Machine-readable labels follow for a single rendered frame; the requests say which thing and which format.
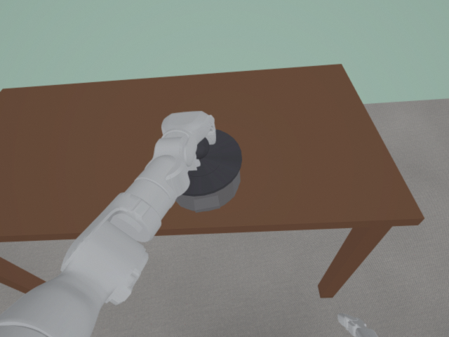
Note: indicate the table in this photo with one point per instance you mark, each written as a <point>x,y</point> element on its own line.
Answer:
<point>312,159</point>

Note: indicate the left robot forearm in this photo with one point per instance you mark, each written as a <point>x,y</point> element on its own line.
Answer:
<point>139,210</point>

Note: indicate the knob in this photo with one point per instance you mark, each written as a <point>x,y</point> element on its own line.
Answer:
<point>202,149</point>

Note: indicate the left robot upper arm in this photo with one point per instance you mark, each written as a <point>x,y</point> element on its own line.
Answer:
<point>105,269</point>

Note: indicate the robot right hand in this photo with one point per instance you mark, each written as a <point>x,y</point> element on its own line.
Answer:
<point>355,326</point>

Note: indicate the pot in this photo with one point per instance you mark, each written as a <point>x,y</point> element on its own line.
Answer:
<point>212,201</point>

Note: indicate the lid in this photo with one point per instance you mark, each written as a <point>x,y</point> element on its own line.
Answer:
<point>218,168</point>

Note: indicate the robot left hand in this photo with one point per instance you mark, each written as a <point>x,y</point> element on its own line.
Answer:
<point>198,123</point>

